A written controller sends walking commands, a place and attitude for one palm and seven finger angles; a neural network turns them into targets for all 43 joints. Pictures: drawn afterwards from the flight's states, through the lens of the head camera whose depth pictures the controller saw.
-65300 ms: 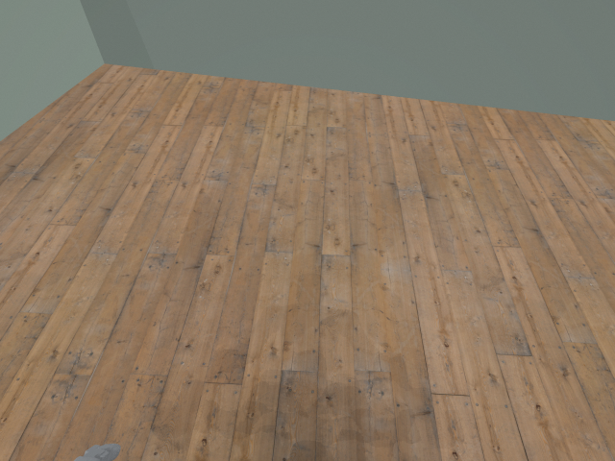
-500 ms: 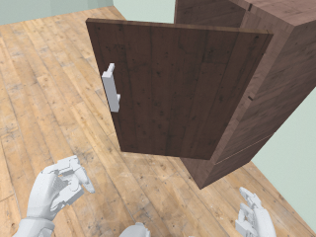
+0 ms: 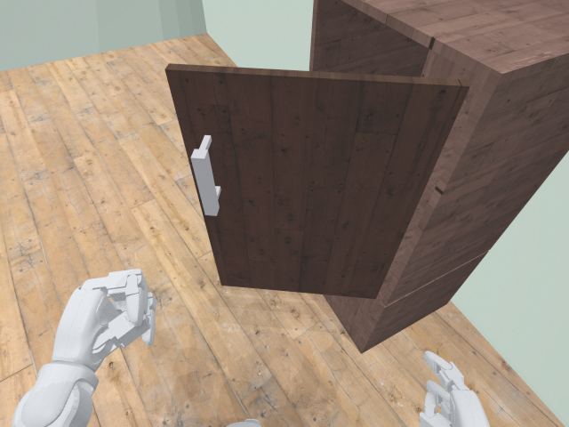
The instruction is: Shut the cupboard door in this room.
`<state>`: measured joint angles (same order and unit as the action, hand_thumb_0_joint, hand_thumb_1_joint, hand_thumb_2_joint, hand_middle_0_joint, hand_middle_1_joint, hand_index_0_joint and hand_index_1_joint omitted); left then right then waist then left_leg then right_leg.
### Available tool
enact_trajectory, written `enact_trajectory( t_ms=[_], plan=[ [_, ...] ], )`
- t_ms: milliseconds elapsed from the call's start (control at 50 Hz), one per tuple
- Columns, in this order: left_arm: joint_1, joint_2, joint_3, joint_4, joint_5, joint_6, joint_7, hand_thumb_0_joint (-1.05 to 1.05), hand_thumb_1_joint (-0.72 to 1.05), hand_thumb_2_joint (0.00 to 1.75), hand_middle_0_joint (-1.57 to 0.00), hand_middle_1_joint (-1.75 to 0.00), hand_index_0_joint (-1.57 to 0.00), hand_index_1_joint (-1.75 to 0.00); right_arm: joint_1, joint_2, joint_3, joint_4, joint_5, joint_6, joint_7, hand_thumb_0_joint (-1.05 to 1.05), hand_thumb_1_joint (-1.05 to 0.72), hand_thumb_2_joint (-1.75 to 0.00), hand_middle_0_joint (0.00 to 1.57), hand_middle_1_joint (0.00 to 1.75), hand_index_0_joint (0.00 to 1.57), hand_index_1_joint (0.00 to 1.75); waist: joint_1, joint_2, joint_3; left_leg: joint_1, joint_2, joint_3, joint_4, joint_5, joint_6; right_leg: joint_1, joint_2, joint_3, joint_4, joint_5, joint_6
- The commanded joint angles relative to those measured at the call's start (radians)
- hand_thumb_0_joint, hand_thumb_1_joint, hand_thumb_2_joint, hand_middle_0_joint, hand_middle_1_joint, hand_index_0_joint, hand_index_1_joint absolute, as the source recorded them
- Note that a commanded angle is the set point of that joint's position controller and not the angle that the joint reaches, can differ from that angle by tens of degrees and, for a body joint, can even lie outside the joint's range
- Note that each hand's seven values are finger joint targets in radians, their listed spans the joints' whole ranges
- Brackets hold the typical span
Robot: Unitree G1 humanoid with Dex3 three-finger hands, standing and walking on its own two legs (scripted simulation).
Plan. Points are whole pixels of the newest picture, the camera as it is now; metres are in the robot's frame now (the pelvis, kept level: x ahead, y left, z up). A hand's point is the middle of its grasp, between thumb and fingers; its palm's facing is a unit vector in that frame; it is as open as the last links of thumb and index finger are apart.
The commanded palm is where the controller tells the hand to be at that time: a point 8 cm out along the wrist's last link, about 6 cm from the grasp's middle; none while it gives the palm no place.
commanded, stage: raise the hand and make a fist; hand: left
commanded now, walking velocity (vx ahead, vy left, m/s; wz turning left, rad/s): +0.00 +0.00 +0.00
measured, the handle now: (209, 176) +0.48 +0.17 +0.08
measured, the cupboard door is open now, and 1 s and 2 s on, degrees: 57 57 57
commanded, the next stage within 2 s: bring the fist close to the handle in 0.26 s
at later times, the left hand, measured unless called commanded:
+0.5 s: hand (161, 313) +0.24 +0.17 +0.08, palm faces -0.02 -1.00 -0.05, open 3.1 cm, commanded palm +0.23 +0.22 +0.08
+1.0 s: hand (193, 252) +0.32 +0.15 +0.08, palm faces -0.02 -1.00 -0.02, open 3.1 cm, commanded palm +0.31 +0.20 +0.08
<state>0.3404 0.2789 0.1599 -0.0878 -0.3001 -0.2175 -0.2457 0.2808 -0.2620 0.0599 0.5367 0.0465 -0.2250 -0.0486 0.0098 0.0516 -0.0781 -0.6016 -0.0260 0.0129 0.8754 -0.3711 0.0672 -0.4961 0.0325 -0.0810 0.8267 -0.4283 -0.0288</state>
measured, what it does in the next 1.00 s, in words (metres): stands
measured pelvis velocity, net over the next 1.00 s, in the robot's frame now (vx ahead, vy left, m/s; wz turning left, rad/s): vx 0.01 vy -0.02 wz -0.02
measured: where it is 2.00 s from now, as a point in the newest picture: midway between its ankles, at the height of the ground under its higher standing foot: outside the picture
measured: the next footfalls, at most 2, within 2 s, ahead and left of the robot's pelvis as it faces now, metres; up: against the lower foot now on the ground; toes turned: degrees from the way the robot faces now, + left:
none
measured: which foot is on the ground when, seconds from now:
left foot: down 0.00-1.00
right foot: down 0.00-1.00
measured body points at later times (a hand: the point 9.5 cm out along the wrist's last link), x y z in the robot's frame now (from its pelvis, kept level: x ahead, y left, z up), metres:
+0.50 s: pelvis +0.00 -0.02 +0.00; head +0.02 -0.02 +0.45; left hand +0.23 +0.23 +0.09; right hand +0.18 -0.25 -0.08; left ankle +0.04 +0.07 -0.70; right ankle +0.00 -0.11 -0.70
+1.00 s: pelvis +0.01 -0.02 +0.00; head +0.04 -0.03 +0.45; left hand +0.32 +0.21 +0.09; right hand +0.15 -0.27 -0.09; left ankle +0.04 +0.07 -0.70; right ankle +0.00 -0.11 -0.70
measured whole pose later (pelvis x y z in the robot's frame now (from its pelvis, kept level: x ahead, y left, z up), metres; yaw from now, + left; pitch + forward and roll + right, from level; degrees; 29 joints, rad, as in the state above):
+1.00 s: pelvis +0.01 -0.02 +0.00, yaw -1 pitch +7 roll -1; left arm -0.07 0.25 0.15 0.28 -0.25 -0.24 -0.20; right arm 0.26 -0.27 0.04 0.60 0.05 -0.15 -0.03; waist 0.00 0.04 -0.07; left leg -0.60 -0.02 0.03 0.85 -0.37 0.05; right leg -0.52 0.04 -0.06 0.84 -0.44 -0.05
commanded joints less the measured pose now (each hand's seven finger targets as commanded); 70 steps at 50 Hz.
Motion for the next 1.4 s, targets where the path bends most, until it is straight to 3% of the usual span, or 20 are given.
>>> enact_trajectory(
  t_ms=[0, 340, 400, 420, 500, 580, 640, 680, 740, 780, 900, 980, 1020, 1080, 1140, 1220, 1260, 1280, 1340, 1380],
  plan=[
    [-0.084, 0.118, 0.065, -0.212, -0.011, -0.069, -0.002, 0.0, 0.9, 0.9, -1.3, -1.5, -1.3, -1.5, -0.083, -0.122, -0.064, -0.161, 0.005, -0.07, -0.004, 0.0, -0.9, -0.9, 0.2, 0.3, 0.2, 0.3, -0.001, -0.008, -0.127, 0.143, 0.033, -0.101, -0.176, 0.086, -0.04, -0.015, -0.004, 0.038, -0.127, 0.131, -0.004],
    [-0.092, 0.12, 0.072, -0.216, -0.024, -0.09, -0.013, 0.0, 0.9, 0.9, -1.3, -1.5, -1.3, -1.5, -0.086, -0.117, -0.068, -0.16, 0.007, -0.055, -0.004, 0.0, -0.9, -0.9, 0.2, 0.3, 0.2, 0.3, -0.005, -0.019, -0.141, 0.115, 0.023, -0.072, -0.123, 0.123, -0.034, -0.003, -0.014, 0.081, -0.129, 0.164, 0.005],
    [-0.229, 0.123, 0.057, -0.169, -0.016, -0.091, -0.009, 0.0, 0.9, 0.9, -1.3, -1.5, -1.3, -1.5, -0.085, -0.123, -0.064, -0.14, 0.007, -0.049, -0.01, 0.0, -0.9, -0.9, 0.2, 0.3, 0.2, 0.3, -0.031, -0.024, -0.105, 0.089, 0.024, -0.074, -0.112, 0.078, -0.032, -0.043, -0.015, 0.091, -0.139, 0.103, 0.007],
    [-0.272, 0.138, 0.075, -0.154, -0.017, -0.095, -0.006, 0.0, 0.9, 0.9, -1.3, -1.5, -1.3, -1.5, -0.084, -0.126, -0.066, -0.133, 0.007, -0.049, -0.013, 0.0, -0.9, -0.9, 0.2, 0.3, 0.2, 0.3, -0.031, -0.042, -0.118, 0.087, 0.024, -0.075, -0.108, 0.071, -0.032, -0.042, -0.017, 0.097, -0.141, 0.088, 0.009],
    [-0.37, 0.116, 0.031, -0.114, -0.007, -0.083, -0.007, 0.0, 0.9, 0.9, -1.3, -1.5, -1.3, -1.5, -0.088, -0.124, -0.064, -0.125, 0.011, -0.052, -0.017, 0.0, -0.9, -0.9, 0.2, 0.3, 0.2, 0.3, -0.031, -0.003, -0.161, 0.115, 0.023, -0.077, -0.114, 0.076, -0.028, -0.028, -0.022, 0.106, -0.144, 0.095, 0.007],
    [-0.395, 0.156, 0.075, -0.018, 0.002, -0.054, 0.001, 0.0, 0.9, 0.9, -1.3, -1.5, -1.3, -1.5, -0.08, -0.13, -0.063, -0.115, 0.01, -0.037, -0.014, 0.0, -0.9, -0.9, 0.2, 0.3, 0.2, 0.3, -0.009, -0.047, -0.185, 0.111, 0.023, -0.072, -0.123, 0.124, -0.029, 0.021, -0.023, 0.108, -0.142, 0.159, 0.007],
    [-0.414, 0.121, 0.057, -0.011, 0.002, -0.051, 0.009, 0.0, 0.9, 0.9, -1.3, -1.5, -1.3, -1.5, -0.087, -0.12, -0.063, -0.123, 0.012, -0.032, -0.005, 0.0, -0.9, -0.9, 0.2, 0.3, 0.2, 0.3, 0.002, -0.015, -0.208, 0.146, 0.021, -0.064, -0.138, 0.164, -0.033, 0.034, -0.024, 0.092, -0.13, 0.226, 0.006],
    [-0.418, 0.13, 0.069, 0.03, 0.006, -0.049, 0.022, 0.0, 0.9, 0.9, -1.3, -1.5, -1.3, -1.5, -0.082, -0.124, -0.065, -0.119, 0.01, -0.022, -0.001, 0.0, -0.9, -0.9, 0.2, 0.3, 0.2, 0.3, 0.006, -0.053, -0.191, 0.134, 0.023, -0.063, -0.139, 0.176, -0.033, 0.047, -0.023, 0.092, -0.132, 0.243, 0.007],
    [-0.495, 0.099, 0.035, 0.047, 0.02, -0.059, 0.035, 0.0, 0.9, 0.9, -1.3, -1.5, -1.3, -1.5, -0.082, -0.123, -0.067, -0.116, 0.012, -0.011, 0.005, 0.0, -0.9, -0.9, 0.2, 0.3, 0.2, 0.3, -0.01, -0.036, -0.181, 0.146, 0.023, -0.055, -0.145, 0.16, -0.032, 0.012, -0.021, 0.086, -0.131, 0.234, 0.01],
    [-0.546, 0.131, 0.058, 0.088, 0.028, -0.063, 0.047, 0.0, 0.9, 0.9, -1.3, -1.5, -1.3, -1.5, -0.077, -0.129, -0.069, -0.104, 0.009, -0.002, 0.004, 0.0, -0.9, -0.9, 0.2, 0.3, 0.2, 0.3, -0.015, -0.075, -0.165, 0.127, 0.024, -0.058, -0.142, 0.137, -0.03, 0.013, -0.022, 0.098, -0.142, 0.205, 0.011],
    [-0.644, 0.137, 0.066, 0.131, 0.035, -0.093, 0.05, 0.0, 0.9, 0.9, -1.3, -1.5, -1.3, -1.5, -0.072, -0.126, -0.074, -0.088, 0.009, 0.017, 0.007, 0.0, -0.9, -0.9, 0.2, 0.3, 0.2, 0.3, -0.012, -0.025, -0.252, 0.159, 0.022, -0.044, -0.133, 0.2, -0.03, 0.054, -0.028, 0.11, -0.124, 0.299, 0.011],
    [-0.71, 0.145, 0.07, 0.219, 0.033, -0.097, 0.042, 0.0, 0.9, 0.9, -1.3, -1.5, -1.3, -1.5, -0.057, -0.135, -0.077, -0.067, 0.011, 0.031, 0.007, 0.0, -0.9, -0.9, 0.2, 0.3, 0.2, 0.3, -0.024, -0.069, -0.234, 0.143, 0.024, -0.045, -0.126, 0.192, -0.028, 0.038, -0.025, 0.112, -0.128, 0.297, 0.015],
    [-0.807, 0.128, 0.046, 0.281, 0.035, -0.093, 0.035, 0.0, 0.9, 0.9, -1.3, -1.5, -1.3, -1.5, -0.057, -0.135, -0.075, -0.057, 0.016, 0.039, 0.005, 0.0, -0.9, -0.9, 0.2, 0.3, 0.2, 0.3, -0.044, -0.059, -0.194, 0.126, 0.025, -0.047, -0.13, 0.146, -0.029, -0.003, -0.027, 0.112, -0.139, 0.242, 0.016],
    [-0.864, 0.147, 0.058, 0.291, 0.041, -0.102, 0.04, 0.0, 0.9, 0.9, -1.3, -1.5, -1.3, -1.5, -0.049, -0.141, -0.081, -0.058, 0.013, 0.045, 0.005, 0.0, -0.9, -0.9, 0.2, 0.3, 0.2, 0.3, -0.03, -0.031, -0.264, 0.167, 0.026, -0.054, -0.129, 0.18, -0.029, 0.012, -0.022, 0.103, -0.121, 0.268, 0.007],
    [-0.924, 0.096, 0.013, 0.313, 0.047, -0.111, 0.047, 0.0, 0.9, 0.9, -1.3, -1.5, -1.3, -1.5, -0.035, -0.139, -0.085, -0.047, 0.014, 0.046, 0.011, 0.0, -0.9, -0.9, 0.2, 0.3, 0.2, 0.3, -0.044, -0.02, -0.3, 0.223, 0.032, -0.063, -0.125, 0.22, -0.034, -0.023, -0.015, 0.08, -0.105, 0.301, 0.004],
    [-0.971, 0.107, 0.027, 0.41, 0.063, -0.107, 0.072, 0.0, 0.9, 0.9, -1.3, -1.5, -1.3, -1.5, -0.019, -0.143, -0.085, -0.036, 0.011, 0.064, 0.019, 0.0, -0.9, -0.9, 0.2, 0.3, 0.2, 0.3, -0.043, -0.06, -0.269, 0.184, 0.033, -0.066, -0.131, 0.201, -0.034, -0.034, -0.013, 0.076, -0.104, 0.284, 0.004],
    [-1.029, 0.109, 0.026, 0.438, 0.074, -0.109, 0.086, 0.0, 0.9, 0.9, -1.3, -1.5, -1.3, -1.5, -0.016, -0.143, -0.085, -0.033, 0.01, 0.072, 0.02, 0.0, -0.9, -0.9, 0.2, 0.3, 0.2, 0.3, -0.048, -0.036, -0.272, 0.187, 0.032, -0.068, -0.133, 0.174, -0.036, -0.055, -0.012, 0.073, -0.104, 0.253, 0.003],
    [-1.042, 0.146, 0.056, 0.464, 0.083, -0.109, 0.096, 0.0, 0.9, 0.9, -1.3, -1.5, -1.3, -1.5, -0.006, -0.15, -0.088, -0.025, 0.006, 0.079, 0.019, 0.0, -0.9, -0.9, 0.2, 0.3, 0.2, 0.3, -0.044, -0.06, -0.268, 0.176, 0.033, -0.07, -0.13, 0.176, -0.034, -0.047, -0.01, 0.074, -0.105, 0.253, 0.002],
    [-1.124, 0.139, 0.055, 0.498, 0.088, -0.126, 0.111, 0.0, 0.9, 0.9, -1.3, -1.5, -1.3, -1.5, -0.001, -0.145, -0.087, -0.022, 0.005, 0.087, 0.022, 0.0, -0.9, -0.9, 0.2, 0.3, 0.2, 0.3, -0.051, -0.044, -0.299, 0.181, 0.031, -0.066, -0.124, 0.175, -0.034, -0.05, -0.01, 0.078, -0.099, 0.257, 0.003],
    [-1.069, 0.178, 0.091, 0.522, 0.095, -0.136, 0.111, 0.0, 0.9, 0.9, -1.3, -1.5, -1.3, -1.5, 0.009, -0.151, -0.089, -0.029, 0.001, 0.095, 0.026, 0.0, -0.9, -0.9, 0.2, 0.3, 0.2, 0.3, -0.026, -0.025, -0.326, 0.18, 0.03, -0.063, -0.122, 0.202, -0.036, -0.023, -0.008, 0.08, -0.09, 0.279, -0.001]
  ],
)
